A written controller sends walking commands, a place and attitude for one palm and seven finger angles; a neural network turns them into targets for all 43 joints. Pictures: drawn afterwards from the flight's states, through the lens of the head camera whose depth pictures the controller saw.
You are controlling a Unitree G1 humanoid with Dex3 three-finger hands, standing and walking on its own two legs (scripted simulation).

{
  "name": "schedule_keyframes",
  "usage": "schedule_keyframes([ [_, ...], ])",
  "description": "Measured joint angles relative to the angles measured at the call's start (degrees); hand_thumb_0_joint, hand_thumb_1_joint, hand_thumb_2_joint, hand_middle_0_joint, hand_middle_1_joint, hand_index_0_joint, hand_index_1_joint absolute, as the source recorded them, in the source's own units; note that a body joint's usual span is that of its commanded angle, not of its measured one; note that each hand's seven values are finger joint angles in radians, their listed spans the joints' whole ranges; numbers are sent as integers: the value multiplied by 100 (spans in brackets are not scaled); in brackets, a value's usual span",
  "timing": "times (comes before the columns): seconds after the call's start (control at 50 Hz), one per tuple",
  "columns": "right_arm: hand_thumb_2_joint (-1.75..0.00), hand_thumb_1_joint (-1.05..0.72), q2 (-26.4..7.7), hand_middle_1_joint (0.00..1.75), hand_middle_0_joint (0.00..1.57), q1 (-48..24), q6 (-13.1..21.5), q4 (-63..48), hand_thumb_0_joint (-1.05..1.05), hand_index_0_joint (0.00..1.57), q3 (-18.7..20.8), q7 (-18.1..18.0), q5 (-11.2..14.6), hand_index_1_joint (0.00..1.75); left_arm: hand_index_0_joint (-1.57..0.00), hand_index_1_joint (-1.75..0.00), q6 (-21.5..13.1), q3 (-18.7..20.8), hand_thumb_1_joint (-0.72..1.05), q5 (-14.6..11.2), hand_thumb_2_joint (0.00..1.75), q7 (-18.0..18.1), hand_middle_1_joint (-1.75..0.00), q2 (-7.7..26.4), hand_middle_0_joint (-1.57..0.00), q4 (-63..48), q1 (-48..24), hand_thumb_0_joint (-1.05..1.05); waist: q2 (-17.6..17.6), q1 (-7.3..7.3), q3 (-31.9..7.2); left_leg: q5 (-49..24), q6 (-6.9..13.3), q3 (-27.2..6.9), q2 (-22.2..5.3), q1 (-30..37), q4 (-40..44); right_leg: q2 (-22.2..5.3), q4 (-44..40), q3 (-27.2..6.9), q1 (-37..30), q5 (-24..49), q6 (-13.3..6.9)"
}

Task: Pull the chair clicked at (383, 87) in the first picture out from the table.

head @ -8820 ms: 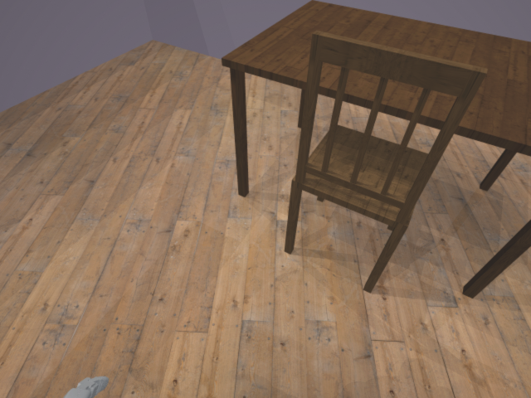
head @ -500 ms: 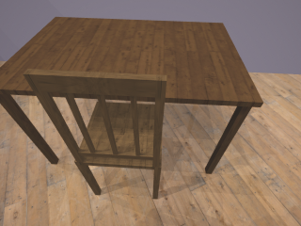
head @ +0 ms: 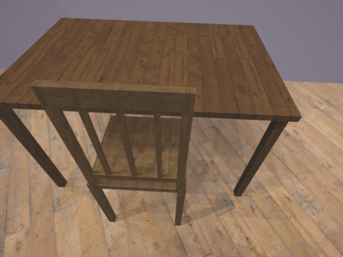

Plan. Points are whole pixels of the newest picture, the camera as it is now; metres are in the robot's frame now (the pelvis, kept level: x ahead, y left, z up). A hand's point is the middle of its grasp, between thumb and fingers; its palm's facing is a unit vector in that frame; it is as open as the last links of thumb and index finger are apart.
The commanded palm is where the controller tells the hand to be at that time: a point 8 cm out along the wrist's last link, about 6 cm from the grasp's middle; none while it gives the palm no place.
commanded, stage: look again from close up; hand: left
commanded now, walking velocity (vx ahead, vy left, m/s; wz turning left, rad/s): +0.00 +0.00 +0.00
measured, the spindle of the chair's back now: (127, 147) +0.44 +0.17 -0.06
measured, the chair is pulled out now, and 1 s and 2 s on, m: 0.00 0.00 0.00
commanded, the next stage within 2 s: raise the hand toward the chair's back in 0.16 s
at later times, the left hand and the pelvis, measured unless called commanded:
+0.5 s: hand (101, 219) +0.20 +0.17 -0.01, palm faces +0.20 -0.98 -0.05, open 7.9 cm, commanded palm +0.10 +0.22 -0.07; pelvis -0.03 -0.02 -0.02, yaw +3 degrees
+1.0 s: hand (112, 235) +0.18 +0.15 -0.06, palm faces -0.10 -0.99 -0.04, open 12.0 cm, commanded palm +0.13 +0.22 -0.05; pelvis -0.02 -0.04 -0.11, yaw +4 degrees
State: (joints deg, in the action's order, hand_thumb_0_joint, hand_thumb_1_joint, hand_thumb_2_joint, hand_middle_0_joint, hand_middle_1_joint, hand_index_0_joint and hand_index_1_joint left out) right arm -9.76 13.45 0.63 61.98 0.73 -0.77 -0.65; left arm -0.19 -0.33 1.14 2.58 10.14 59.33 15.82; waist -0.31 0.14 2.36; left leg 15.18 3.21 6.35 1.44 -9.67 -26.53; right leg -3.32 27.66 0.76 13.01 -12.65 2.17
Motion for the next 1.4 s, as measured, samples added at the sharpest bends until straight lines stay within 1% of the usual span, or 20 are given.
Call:
schedule_keyframes([
  [0.28, -90, -91, 138, 30, 20, 217, -20, 250, 0, 20, -43, 10, 35, 30, -20, -30, -37, -59, 91, 17, 90, 27, -30, -174, -20, 278, 228, 0, 28, -21, 29, -87, -27, -6, -39, -15, 71, 42, -128, 12, -14, 107, -24],
  [0.32, -90, -91, 132, 30, 20, 427, 256, -188, 1, 20, -110, -204, 50, 30, -20, -30, 424, 214, 91, -317, 90, 52, -30, -191, -21, -1601, 768, 1, 30, -13, 114, -46, -50, -54, -50, -44, -45, 45, -63, 61, -22, 89, -70],
  [0.38, -90, -93, -50, 30, 20, 700, 1040, -635, 2, 20, -187, -287, 181, 30, -20, -30, 122, 182, 91, -669, 89, 325, -29, 11, -20, -3554, 987, 2, -17, 55, -87, -87, -67, -111, 63, -167, -81, -79, 250, 109, 187, -75, -155],
  [0.42, -90, -93, -241, 30, 20, 638, 1331, -961, 2, 20, -220, -277, 213, 30, -19, -29, -175, 230, 89, -864, 88, 280, -29, 56, -20, -4286, 769, 2, 47, -40, -213, -30, -59, -214, 61, -378, -312, -98, 376, 212, 304, -123, -106],
  [0.48, -90, -92, -451, 30, 20, 333, 1602, -1541, 2, 20, -152, -146, 113, 30, -18, -28, -1070, 427, 84, -1042, 86, -77, -28, 93, -19, -4603, 164, 1, 20, -222, -478, 150, -108, -312, 20, -1074, -910, -67, 874, 267, 925, -297, -160],
  [0.58, -90, -92, -609, 30, 20, -191, 1781, -2568, 1, 20, 100, 225, 52, 30, -17, -27, -2921, 792, 74, -1399, 82, -1514, -27, 20, -18, -4491, 9, 0, -280, -254, -891, 644, -192, -229, -159, -2471, -2234, 59, 2182, 145, 2383, -715, -287],
  [0.64, -90, -91, -713, 30, 20, -393, 1747, -3070, 1, 20, 254, 323, 90, 30, -17, -26, -3425, 940, 67, -1396, 79, -2195, -26, 88, -18, -4334, 387, 0, -393, -176, -1026, 1010, -230, -266, -242, -3267, -3101, 98, 3025, 163, 3175, -1066, -319],
  [0.68, -90, -91, -767, 30, 20, -473, 1694, -3318, 1, 20, 323, 296, 112, 30, -17, -25, -3333, 1012, 62, -1485, 77, -2369, -25, 147, -18, -4412, 729, 0, -427, -80, -1032, 1215, -272, -343, -270, -3689, -3585, 101, 3483, 226, 3565, -1278, -351],
  [0.74, -90, -91, -772, 30, 20, -521, 1669, -3483, 1, 20, 336, 168, 112, 30, -16, -24, -3117, 1143, 54, -1653, 74, -2285, -24, 216, -17, -4903, 1204, 1, -377, 107, -980, 1456, -331, -537, -302, -4137, -4128, 110, 3928, 405, 3906, -1520, -419],
  [0.8, -90, -91, -680, 30, 20, -556, 1697, -3351, 1, 20, 212, 17, 92, 30, -16, -23, -3208, 1233, 47, -1783, 71, -2131, -23, 292, -16, -5586, 1392, 1, -214, 289, -929, 1611, -372, -766, -326, -4393, -4467, 127, 4126, 623, 4021, -1670, -469],
  [0.86, -90, -91, -534, 30, 20, -620, 1731, -3069, 1, 20, -14, -79, 96, 30, -14, -22, -3350, 1227, 40, -1850, 69, -2247, -22, 359, -15, -6057, 1139, 1, -12, 381, -936, 1702, -387, -927, -340, -4595, -4679, 142, 4228, 775, 4120, -1747, -491],
  [0.92, -90, -91, -324, 30, 20, -671, 1674, -2865, 1, 20, -206, -132, 152, 30, -13, -21, -3060, 1145, 33, -1828, 66, -2584, -21, 414, -14, -6087, 628, 1, 178, 320, -936, 1731, -390, -975, -348, -4736, -4760, 151, 4262, 820, 4228, -1761, -492],
  [0.98, -90, -91, -95, 30, 20, -611, 1506, -2807, 1, 20, -284, -169, 225, 30, -13, -20, -2260, 1093, 26, -1803, 63, -2847, -19, 459, -13, -5898, 303, 0, 270, 151, -925, 1700, -382, -885, -358, -4729, -4646, 161, 4184, 732, 4274, -1718, -462],
  [1.02, -90, -91, 14, 30, 20, -494, 1384, -2820, 1, 21, -255, -182, 245, 30, -13, -19, -1750, 1132, 22, -1827, 61, -2838, -19, 449, -13, -5840, 321, 0, 277, 38, -930, 1669, -357, -782, -368, -4620, -4482, 175, 4066, 634, 4226, -1674, -433],
  [1.06, -90, -91, 62, 30, 21, -318, 1307, -2854, 1, 21, -167, -185, 242, 30, -12, -18, -1484, 1207, 17, -1876, 59, -2651, -18, 391, -13, -5933, 514, 0, 263, -35, -963, 1640, -333, -692, -376, -4472, -4301, 189, 3921, 549, 4129, -1632, -405],
  [1.1, -90, -91, 50, 30, 21, -135, 1291, -2852, 1, 21, -53, -186, 222, 30, -12, -18, -1538, 1293, 13, -1908, 57, -2378, -17, 323, -13, -6100, 765, 0, 221, -48, -1020, 1621, -318, -629, -377, -4331, -4145, 197, 3791, 489, 4021, -1605, -385],
  [1.16, -90, -91, -73, 30, 20, 36, 1305, -2788, 1, 20, 89, -176, 187, 30, -11, -17, -1975, 1416, 6, -1864, 54, -2037, -16, 273, -12, -6258, 1028, 0, 159, -22, -1087, 1617, -301, -618, -355, -4218, -4039, 182, 3687, 479, 3903, -1604, -361],
  [1.24, -90, -91, -353, 30, 20, -5, 1339, -2752, 1, 20, 147, -182, 181, 30, -10, -15, -2455, 1404, -4, -1766, 50, -2012, -15, 298, -11, -6145, 1024, 0, 131, -21, -1082, 1659, -267, -681, -310, -4330, -4171, 135, 3770, 538, 3955, -1652, -334],
  [1.34, -90, -91, -531, 30, 20, -225, 1408, -2888, 1, 20, 134, -251, 217, 30, -9, -13, -2324, 1141, -16, -1685, 45, -2340, -13, 429, -9, -5956, 817, 0, 92, -70, -983, 1696, -219, -698, -306, -4474, -4335, 128, 3868, 552, 4063, -1654, -303],
  [1.4, -90, -91, -470, 30, 20, -298, 1418, -2985, 1, 20, 120, -262, 213, 30, -8, -12, -2222, 1097, -23, -1685, 42, -2281, -12, 505, -9, -6129, 778, -1, 49, -95, -951, 1683, -202, -683, -313, -4389, -4289, 138, 3799, 537, 3974, -1617, -285],
])
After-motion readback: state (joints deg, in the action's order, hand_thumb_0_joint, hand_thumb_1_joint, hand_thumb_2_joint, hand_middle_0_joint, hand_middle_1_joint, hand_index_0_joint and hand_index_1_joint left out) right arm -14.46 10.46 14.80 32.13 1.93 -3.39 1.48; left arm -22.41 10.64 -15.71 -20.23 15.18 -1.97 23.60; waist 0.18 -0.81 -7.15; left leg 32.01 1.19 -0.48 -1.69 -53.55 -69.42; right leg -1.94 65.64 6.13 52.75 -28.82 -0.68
